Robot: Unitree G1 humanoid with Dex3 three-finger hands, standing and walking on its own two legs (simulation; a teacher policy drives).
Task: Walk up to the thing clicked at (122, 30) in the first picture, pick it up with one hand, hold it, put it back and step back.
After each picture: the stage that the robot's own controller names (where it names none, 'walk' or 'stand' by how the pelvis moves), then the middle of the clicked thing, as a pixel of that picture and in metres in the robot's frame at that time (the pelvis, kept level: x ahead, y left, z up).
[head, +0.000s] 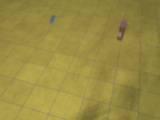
stand; (121, 31) +1.66 -0.48 -0.65
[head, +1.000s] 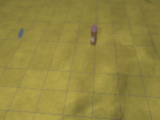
walk; (93, 35) +1.58 -0.05 -0.63
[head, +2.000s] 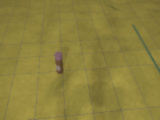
walk; (59, 63) +1.07 +0.26 -0.64
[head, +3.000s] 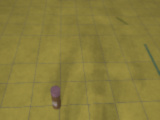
walk; (56, 98) +0.67 +0.20 -0.63
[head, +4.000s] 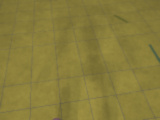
walk; out of the picture +0.39 +0.17 -0.61
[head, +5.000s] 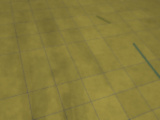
walk; out of the picture +0.35 -0.02 -0.62
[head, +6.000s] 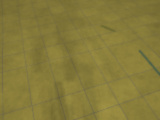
stand; out of the picture +0.32 +0.08 -0.65
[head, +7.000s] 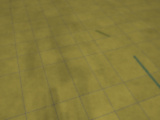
stand; out of the picture +0.27 +0.07 -0.66
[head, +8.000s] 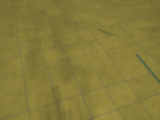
stand; out of the picture +0.29 +0.06 -0.66
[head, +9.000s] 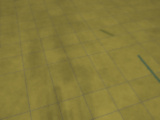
stand; out of the picture +0.28 +0.05 -0.66
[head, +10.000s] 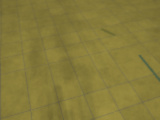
stand; out of the picture +0.28 +0.05 -0.66
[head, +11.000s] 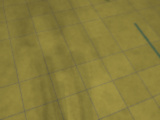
go down; out of the picture +0.31 +0.07 -0.57
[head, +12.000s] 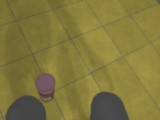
go down; (46, 90) +0.38 +0.11 -0.27
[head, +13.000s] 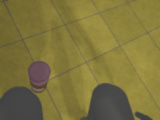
close in; (39, 79) +0.38 +0.12 -0.22
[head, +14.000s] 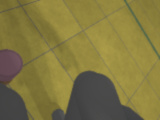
close; (1, 74) +0.37 +0.16 -0.17
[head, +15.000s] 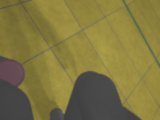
close; (0, 78) +0.35 +0.16 -0.17
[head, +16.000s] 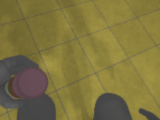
go down; (21, 85) +0.33 +0.20 -0.05
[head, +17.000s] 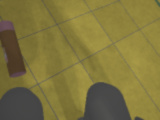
go down; (11, 48) +0.54 +0.24 -0.30
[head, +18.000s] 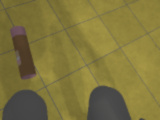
go down; (23, 52) +0.55 +0.21 -0.32
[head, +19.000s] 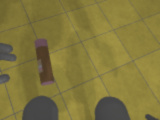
go down; (44, 61) +0.55 +0.18 -0.39
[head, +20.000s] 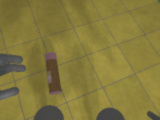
go down; (52, 72) +0.54 +0.16 -0.46
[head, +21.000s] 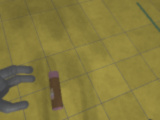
go down; (55, 89) +0.53 +0.15 -0.55
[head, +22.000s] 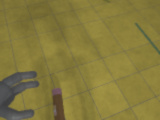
go down; (58, 106) +0.50 +0.13 -0.64
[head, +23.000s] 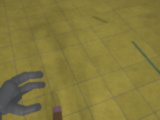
go down; out of the picture +0.48 +0.15 -0.69
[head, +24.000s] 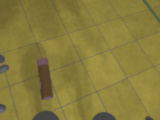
go down; (44, 78) +0.53 +0.17 -0.49
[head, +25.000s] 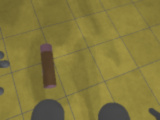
hold; (47, 65) +0.55 +0.19 -0.42
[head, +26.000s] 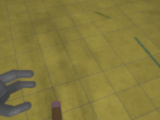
hold; (57, 119) +0.49 +0.15 -0.66
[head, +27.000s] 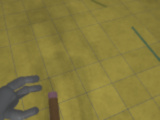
go down; (54, 109) +0.50 +0.16 -0.66
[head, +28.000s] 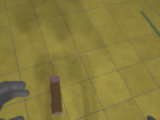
go down; (55, 94) +0.52 +0.16 -0.58
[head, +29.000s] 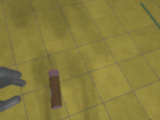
hold; (55, 88) +0.53 +0.16 -0.55
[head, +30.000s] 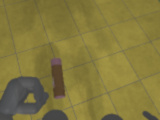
hold; (57, 77) +0.54 +0.17 -0.50
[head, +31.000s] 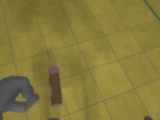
crouch; (55, 86) +0.52 +0.16 -0.53
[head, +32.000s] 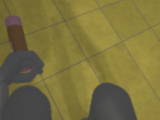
lower; (18, 43) +0.55 +0.23 -0.29
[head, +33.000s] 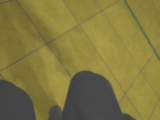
lower; out of the picture +0.53 +0.29 -0.26
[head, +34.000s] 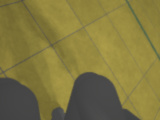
lower; out of the picture +0.53 +0.29 -0.26
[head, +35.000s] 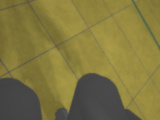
lower; out of the picture +0.53 +0.29 -0.26
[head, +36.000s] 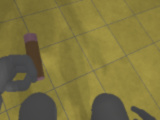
hold; (33, 56) +0.55 +0.22 -0.37
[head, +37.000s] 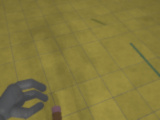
crouch; out of the picture +0.50 +0.14 -0.68
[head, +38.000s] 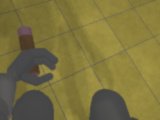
crouch; (28, 51) +0.57 +0.21 -0.33
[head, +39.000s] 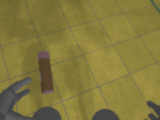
withdraw; (45, 71) +0.56 +0.18 -0.46
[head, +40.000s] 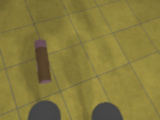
withdraw; (42, 61) +0.56 +0.19 -0.45
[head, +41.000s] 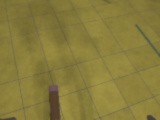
withdraw; (54, 102) +0.53 +0.15 -0.62
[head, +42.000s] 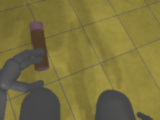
rise; (39, 45) +0.58 +0.20 -0.34
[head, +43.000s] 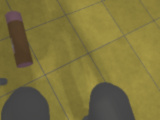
rise; (18, 39) +0.57 +0.23 -0.30
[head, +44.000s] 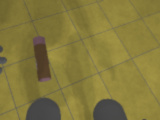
lower; (41, 58) +0.57 +0.20 -0.41
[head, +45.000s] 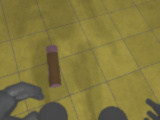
lower; (53, 65) +0.56 +0.18 -0.45
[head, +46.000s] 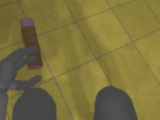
withdraw; (31, 43) +0.57 +0.22 -0.31
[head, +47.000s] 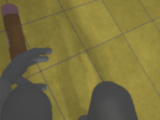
rise; (14, 33) +0.58 +0.23 -0.28
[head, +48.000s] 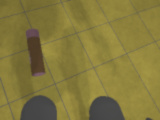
stand; (35, 52) +0.57 +0.20 -0.41
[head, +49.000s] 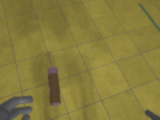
lower; (53, 85) +0.55 +0.16 -0.55
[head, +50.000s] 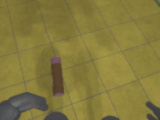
crouch; (57, 76) +0.57 +0.17 -0.51
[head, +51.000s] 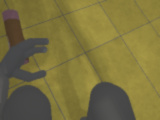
stand; (15, 37) +0.58 +0.24 -0.28
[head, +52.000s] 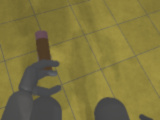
withdraw; (43, 53) +0.59 +0.19 -0.39
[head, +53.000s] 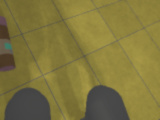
stand; (2, 43) +0.57 +0.30 -0.31
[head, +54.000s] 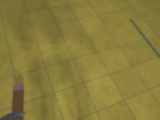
lower; (18, 102) +0.51 +0.37 -0.62
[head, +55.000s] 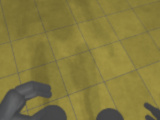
lower; out of the picture +0.51 +0.55 -0.47
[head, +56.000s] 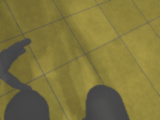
rise; out of the picture +0.45 +0.73 -0.32
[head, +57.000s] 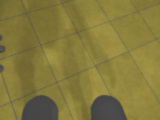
lower; out of the picture +0.44 +0.85 -0.39
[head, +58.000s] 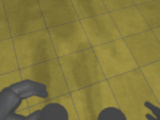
crouch; out of the picture +0.42 +0.96 -0.46
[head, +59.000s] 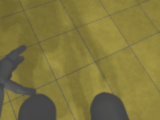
stand; out of the picture +0.39 +1.11 -0.37
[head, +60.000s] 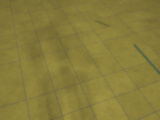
stand; out of the picture +0.40 +1.18 -0.68
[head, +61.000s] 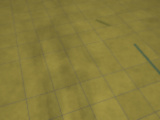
stand; out of the picture +0.38 +1.31 -0.68
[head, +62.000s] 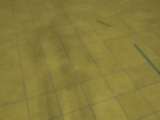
stand; out of the picture +0.37 +1.43 -0.69
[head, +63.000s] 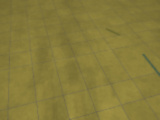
stand; out of the picture +0.42 +1.53 -0.75
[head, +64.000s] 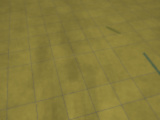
stand; out of the picture +0.40 +1.65 -0.75
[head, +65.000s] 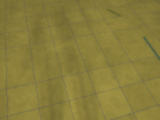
walk; out of the picture +0.46 +1.73 -0.73
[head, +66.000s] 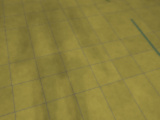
walk; out of the picture +0.61 +1.87 -0.73
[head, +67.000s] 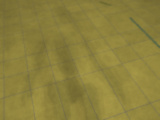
stand; out of the picture +0.88 +2.07 -0.73
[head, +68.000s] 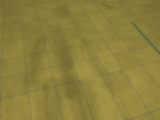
stand; out of the picture +0.93 +2.11 -0.74
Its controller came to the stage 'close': yes
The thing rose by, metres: 0.24
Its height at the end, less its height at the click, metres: -0.09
